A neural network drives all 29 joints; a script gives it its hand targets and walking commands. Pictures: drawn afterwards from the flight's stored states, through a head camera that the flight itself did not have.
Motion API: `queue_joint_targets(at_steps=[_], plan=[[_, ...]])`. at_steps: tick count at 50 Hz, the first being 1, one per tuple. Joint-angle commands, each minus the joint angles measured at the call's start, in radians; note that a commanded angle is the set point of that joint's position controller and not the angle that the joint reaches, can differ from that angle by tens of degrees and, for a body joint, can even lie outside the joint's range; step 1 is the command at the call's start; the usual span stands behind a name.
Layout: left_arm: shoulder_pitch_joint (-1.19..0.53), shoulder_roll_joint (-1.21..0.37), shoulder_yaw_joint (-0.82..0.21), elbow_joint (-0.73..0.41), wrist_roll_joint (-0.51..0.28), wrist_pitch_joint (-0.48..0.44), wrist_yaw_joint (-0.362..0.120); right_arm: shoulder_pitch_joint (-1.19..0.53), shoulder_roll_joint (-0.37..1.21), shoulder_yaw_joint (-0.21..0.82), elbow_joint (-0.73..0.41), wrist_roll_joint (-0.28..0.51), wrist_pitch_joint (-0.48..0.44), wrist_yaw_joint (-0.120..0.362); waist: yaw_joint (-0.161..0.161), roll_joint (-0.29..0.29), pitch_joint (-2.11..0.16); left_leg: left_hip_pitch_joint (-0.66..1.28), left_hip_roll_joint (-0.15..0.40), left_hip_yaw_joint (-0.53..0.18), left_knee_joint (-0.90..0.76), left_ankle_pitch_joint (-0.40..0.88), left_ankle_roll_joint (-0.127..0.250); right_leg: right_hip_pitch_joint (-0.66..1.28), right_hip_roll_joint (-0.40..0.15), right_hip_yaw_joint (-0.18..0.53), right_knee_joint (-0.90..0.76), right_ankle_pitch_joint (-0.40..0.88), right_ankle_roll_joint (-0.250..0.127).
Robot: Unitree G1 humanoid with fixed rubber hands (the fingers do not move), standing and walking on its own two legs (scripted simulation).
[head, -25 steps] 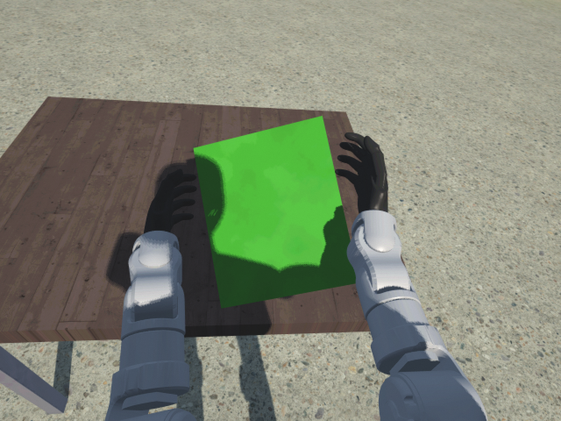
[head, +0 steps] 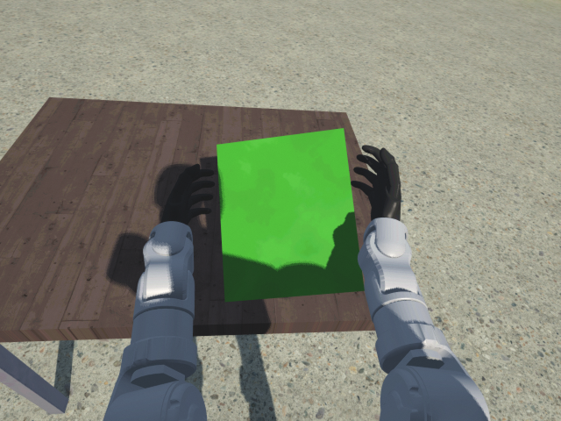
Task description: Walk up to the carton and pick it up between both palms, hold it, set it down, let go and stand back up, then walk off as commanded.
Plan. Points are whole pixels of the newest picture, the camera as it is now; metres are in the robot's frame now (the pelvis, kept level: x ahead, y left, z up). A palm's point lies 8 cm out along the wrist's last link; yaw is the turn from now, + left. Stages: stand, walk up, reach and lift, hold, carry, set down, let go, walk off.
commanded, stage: set down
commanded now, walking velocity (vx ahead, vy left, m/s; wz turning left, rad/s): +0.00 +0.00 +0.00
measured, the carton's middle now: (290, 221) +0.45 -0.04 +0.03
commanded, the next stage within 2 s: none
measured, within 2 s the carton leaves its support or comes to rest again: neither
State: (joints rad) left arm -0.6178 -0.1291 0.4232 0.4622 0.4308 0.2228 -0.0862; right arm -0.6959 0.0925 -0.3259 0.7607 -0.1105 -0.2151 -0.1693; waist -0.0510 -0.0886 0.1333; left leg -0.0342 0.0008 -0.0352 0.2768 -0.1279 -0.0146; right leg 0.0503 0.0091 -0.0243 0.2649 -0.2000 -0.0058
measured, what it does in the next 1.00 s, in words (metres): stands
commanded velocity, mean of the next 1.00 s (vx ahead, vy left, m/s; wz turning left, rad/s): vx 0.00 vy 0.00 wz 0.00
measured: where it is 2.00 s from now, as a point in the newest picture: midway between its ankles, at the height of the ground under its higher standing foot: outside the picture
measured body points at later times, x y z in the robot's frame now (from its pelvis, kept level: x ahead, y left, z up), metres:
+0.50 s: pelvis +0.03 +0.00 +0.00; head +0.05 +0.02 +0.45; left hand +0.44 +0.13 +0.09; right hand +0.43 -0.16 +0.14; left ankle +0.02 +0.13 -0.75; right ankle -0.03 -0.11 -0.75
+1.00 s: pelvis +0.03 -0.01 +0.00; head +0.06 +0.02 +0.45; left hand +0.45 +0.13 +0.08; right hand +0.44 -0.16 +0.13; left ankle +0.02 +0.13 -0.75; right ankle -0.03 -0.11 -0.75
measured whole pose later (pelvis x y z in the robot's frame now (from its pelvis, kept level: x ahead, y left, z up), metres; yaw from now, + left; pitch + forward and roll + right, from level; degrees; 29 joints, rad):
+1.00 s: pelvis +0.03 -0.01 +0.00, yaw +0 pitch -4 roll +1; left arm -0.72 -0.11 0.55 0.63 0.43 0.13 -0.13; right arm -0.74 0.12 -0.43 0.73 -0.25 -0.12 -0.14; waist -0.05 -0.09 0.13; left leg -0.03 0.00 -0.03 0.27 -0.17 -0.01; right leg 0.05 0.01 -0.02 0.25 -0.23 0.00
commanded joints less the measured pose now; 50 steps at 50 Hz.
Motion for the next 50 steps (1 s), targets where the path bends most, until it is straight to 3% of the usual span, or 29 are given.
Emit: queue_joint_targets(at_steps=[1,3,5,7,8,10,12,13,14,15,17,18,20,23,25,26,27,31,33,37,40,41,43,44,45,46,47,48,50], plan=[[-0.532,-0.291,-0.217,0.074,0.011,-0.088,-0.116,-0.367,0.429,0.261,0.038,-0.191,0.049,0.178,0.066,0.023,-0.303,0.070,-0.026,0.201,-0.093,-0.004,0.032,0.067,-0.012,-0.073,-0.027,0.226,0.092],[-0.555,-0.308,-0.252,0.032,-0.012,-0.103,-0.105,-0.356,0.433,0.253,0.049,-0.193,0.042,0.183,0.045,0.037,-0.370,0.092,-0.023,0.200,-0.078,0.056,0.020,0.073,0.001,-0.084,-0.012,0.286,0.090],[-0.515,-0.318,-0.242,0.041,0.000,-0.114,-0.109,-0.353,0.460,0.268,0.052,-0.174,0.042,0.178,0.068,0.042,-0.387,0.092,-0.026,0.201,-0.067,0.092,0.022,0.088,-0.014,-0.057,0.002,0.366,0.099],[-0.561,-0.311,-0.220,0.069,0.000,-0.117,-0.108,-0.321,0.464,0.228,0.083,-0.208,0.062,0.184,0.032,0.027,-0.353,0.071,-0.023,0.199,-0.073,0.053,0.021,0.072,-0.012,-0.061,-0.007,0.326,0.096],[-0.526,-0.308,-0.214,0.073,0.004,-0.107,-0.111,-0.344,0.461,0.234,0.040,-0.187,0.056,0.179,0.052,0.050,-0.343,0.070,-0.027,0.202,-0.071,0.072,0.022,0.093,-0.015,-0.058,-0.003,0.344,0.097],[-0.517,-0.300,-0.187,0.095,0.004,-0.100,-0.122,-0.373,0.449,0.228,0.030,-0.194,0.064,0.177,0.057,0.027,-0.341,0.056,-0.026,0.194,-0.088,0.041,0.033,0.086,-0.022,-0.052,-0.014,0.326,0.100],[-0.537,-0.280,-0.178,0.096,0.007,-0.118,-0.125,-0.345,0.467,0.246,0.043,-0.210,0.065,0.172,0.055,0.008,-0.373,0.033,-0.027,0.197,-0.076,0.065,0.040,0.120,-0.029,-0.047,0.012,0.432,0.116],[-0.495,-0.290,-0.182,0.107,0.002,-0.112,-0.122,-0.365,0.486,0.259,0.022,-0.187,0.070,0.177,0.079,0.016,-0.361,0.026,-0.031,0.196,-0.068,0.098,0.033,0.133,-0.023,-0.043,0.024,0.469,0.114],[-0.539,-0.276,-0.166,0.111,0.012,-0.105,-0.130,-0.338,0.469,0.233,0.036,-0.197,0.084,0.174,0.054,0.046,-0.346,0.029,-0.030,0.196,-0.079,0.063,0.034,0.126,-0.031,-0.038,0.009,0.439,0.113],[-0.521,-0.269,-0.154,0.106,0.027,-0.114,-0.129,-0.337,0.484,0.260,0.044,-0.188,0.092,0.179,0.073,0.037,-0.344,0.040,-0.030,0.197,-0.084,0.093,0.036,0.129,-0.027,-0.040,0.011,0.466,0.109],[-0.514,-0.296,-0.186,0.072,0.011,-0.124,-0.121,-0.327,0.492,0.272,0.033,-0.187,0.069,0.175,0.066,0.058,-0.396,0.035,-0.031,0.204,-0.069,0.131,0.020,0.150,-0.028,-0.044,0.037,0.520,0.114],[-0.525,-0.288,-0.189,0.076,0.002,-0.134,-0.118,-0.325,0.488,0.281,0.034,-0.193,0.070,0.176,0.063,0.027,-0.398,0.033,-0.025,0.197,-0.050,0.173,0.027,0.138,-0.025,-0.042,0.043,0.571,0.117],[-0.518,-0.291,-0.182,0.111,0.016,-0.119,-0.120,-0.331,0.481,0.239,0.042,-0.207,0.078,0.175,0.045,0.045,-0.378,0.029,-0.031,0.199,-0.052,0.171,0.016,0.147,-0.025,-0.036,0.039,0.594,0.118],[-0.517,-0.305,-0.199,0.086,-0.002,-0.138,-0.115,-0.320,0.487,0.252,0.036,-0.208,0.066,0.172,0.048,0.038,-0.427,0.044,-0.027,0.194,-0.041,0.204,0.019,0.142,-0.019,-0.044,0.039,0.599,0.115],[-0.518,-0.284,-0.199,0.110,-0.013,-0.135,-0.125,-0.327,0.500,0.250,0.026,-0.213,0.072,0.165,0.029,0.031,-0.414,0.032,-0.033,0.198,-0.028,0.232,0.019,0.129,-0.025,-0.037,0.059,0.695,0.123],[-0.499,-0.309,-0.197,0.121,0.004,-0.130,-0.122,-0.335,0.505,0.250,0.012,-0.215,0.056,0.166,0.049,0.063,-0.454,0.024,-0.029,0.198,-0.027,0.237,0.010,0.162,-0.020,-0.040,0.069,0.675,0.120],[-0.532,-0.276,-0.157,0.146,0.018,-0.128,-0.127,-0.343,0.507,0.237,0.015,-0.219,0.076,0.168,0.055,0.029,-0.400,-0.015,-0.029,0.190,-0.045,0.176,0.028,0.153,-0.031,-0.031,0.057,0.642,0.130],[-0.512,-0.287,-0.157,0.133,0.023,-0.134,-0.125,-0.327,0.519,0.255,0.035,-0.208,0.080,0.172,0.073,0.059,-0.439,-0.012,-0.032,0.205,-0.041,0.216,0.029,0.159,-0.034,-0.019,0.060,0.668,0.122],[-0.556,-0.287,-0.155,0.139,0.015,-0.138,-0.127,-0.311,0.515,0.227,0.048,-0.233,0.086,0.172,0.033,0.020,-0.410,-0.010,-0.029,0.193,-0.031,0.211,0.035,0.137,-0.034,-0.032,0.069,0.708,0.131],[-0.532,-0.260,-0.109,0.194,0.028,-0.128,-0.128,-0.335,0.521,0.215,0.043,-0.219,0.107,0.175,0.074,0.034,-0.363,-0.028,-0.026,0.197,-0.072,0.147,0.038,0.139,-0.030,-0.032,0.062,0.611,0.134],[-0.558,-0.261,-0.114,0.202,0.031,-0.120,-0.138,-0.324,0.501,0.157,0.060,-0.228,0.121,0.182,0.048,0.066,-0.336,-0.022,-0.023,0.207,-0.050,0.157,0.038,0.092,-0.029,-0.031,0.063,0.571,0.118],[-0.546,-0.260,-0.072,0.195,0.046,-0.123,-0.140,-0.306,0.502,0.155,0.068,-0.258,0.135,0.181,0.059,0.041,-0.314,-0.046,-0.028,0.205,-0.073,0.125,0.046,0.114,-0.038,-0.027,0.038,0.533,0.117],[-0.572,-0.260,-0.114,0.190,0.018,-0.141,-0.140,-0.284,0.512,0.146,0.055,-0.276,0.133,0.180,0.025,0.028,-0.371,-0.066,-0.025,0.198,-0.060,0.111,0.042,0.109,-0.035,-0.034,0.064,0.570,0.125],[-0.570,-0.248,-0.088,0.198,0.030,-0.141,-0.136,-0.306,0.512,0.135,0.051,-0.269,0.137,0.179,0.046,0.038,-0.364,-0.064,-0.028,0.205,-0.067,0.098,0.042,0.123,-0.036,-0.034,0.064,0.548,0.125],[-0.567,-0.241,-0.084,0.214,0.047,-0.140,-0.142,-0.305,0.518,0.131,0.055,-0.280,0.135,0.177,0.043,0.070,-0.368,-0.058,-0.026,0.206,-0.060,0.135,0.042,0.120,-0.038,-0.035,0.069,0.578,0.126],[-0.559,-0.224,-0.043,0.242,0.053,-0.130,-0.139,-0.315,0.517,0.141,0.055,-0.264,0.150,0.183,0.069,0.033,-0.310,-0.056,-0.031,0.209,-0.073,0.113,0.048,0.102,-0.033,-0.030,0.051,0.529,0.129],[-0.559,-0.245,-0.043,0.243,0.057,-0.126,-0.136,-0.339,0.517,0.135,0.023,-0.261,0.148,0.190,0.067,0.063,-0.329,-0.046,-0.024,0.201,-0.067,0.137,0.041,0.101,-0.024,-0.037,0.059,0.525,0.120],[-0.595,-0.231,-0.061,0.246,0.040,-0.130,-0.133,-0.343,0.507,0.126,0.035,-0.266,0.150,0.193,0.046,0.046,-0.345,-0.056,-0.024,0.206,-0.060,0.131,0.041,0.112,-0.024,-0.027,0.059,0.528,0.117],[-0.573,-0.241,-0.067,0.226,0.043,-0.145,-0.132,-0.312,0.508,0.133,0.027,-0.278,0.146,0.191,0.061,0.046,-0.373,-0.034,-0.024,0.206,-0.044,0.174,0.041,0.087,-0.021,-0.035,0.069,0.545,0.117]])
